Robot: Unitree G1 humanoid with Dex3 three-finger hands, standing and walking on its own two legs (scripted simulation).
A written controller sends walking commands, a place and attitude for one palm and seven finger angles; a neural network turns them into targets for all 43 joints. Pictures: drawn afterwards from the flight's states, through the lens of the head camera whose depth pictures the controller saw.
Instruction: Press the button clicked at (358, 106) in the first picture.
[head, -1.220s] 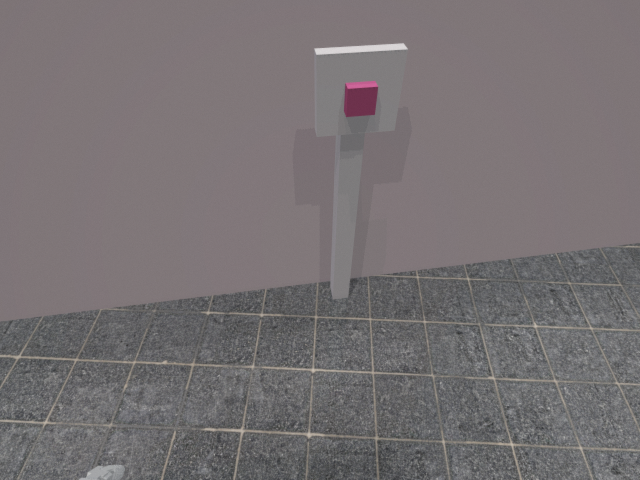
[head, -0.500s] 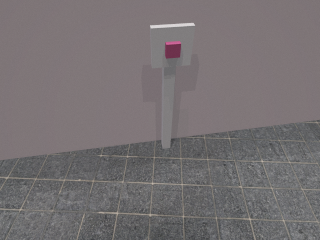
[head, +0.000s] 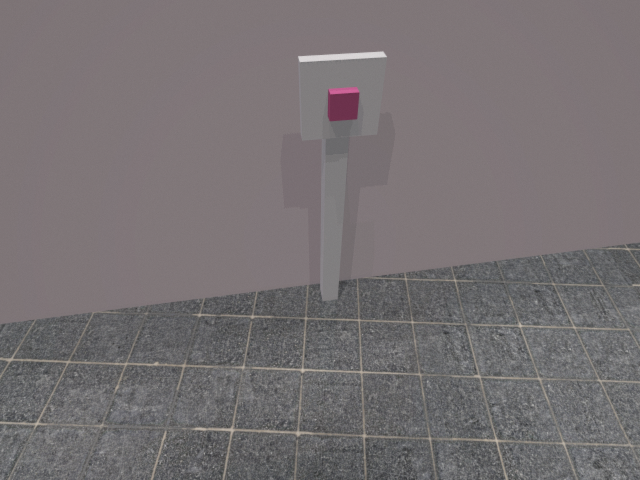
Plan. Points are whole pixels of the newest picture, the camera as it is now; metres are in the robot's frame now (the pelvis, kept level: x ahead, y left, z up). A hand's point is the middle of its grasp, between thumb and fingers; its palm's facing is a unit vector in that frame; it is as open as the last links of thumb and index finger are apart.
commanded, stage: look at it before walking up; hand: left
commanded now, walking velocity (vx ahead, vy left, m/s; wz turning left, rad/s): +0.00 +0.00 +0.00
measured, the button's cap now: (342, 103) +0.86 +0.00 +0.06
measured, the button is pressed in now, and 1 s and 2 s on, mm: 0 0 0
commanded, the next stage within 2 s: walk to a spot facing it in 0.22 s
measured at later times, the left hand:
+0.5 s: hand out of the picture +0.06 +0.24 -0.16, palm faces -0.04 -0.95 -0.32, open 7.4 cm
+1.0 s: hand out of the picture +0.06 +0.16 -0.16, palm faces -0.23 -0.94 -0.25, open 7.4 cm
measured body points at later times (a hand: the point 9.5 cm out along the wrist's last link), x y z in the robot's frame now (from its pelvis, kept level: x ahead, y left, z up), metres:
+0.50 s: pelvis +0.00 +0.00 +0.00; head +0.01 +0.00 +0.45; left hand +0.06 +0.29 -0.14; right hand +0.06 -0.28 -0.15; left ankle +0.00 +0.13 -0.75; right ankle +0.01 -0.11 -0.75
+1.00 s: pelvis -0.03 -0.02 -0.01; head +0.01 -0.05 +0.44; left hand +0.07 +0.21 -0.14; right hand -0.01 -0.29 -0.16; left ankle +0.00 +0.14 -0.67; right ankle -0.01 -0.09 -0.75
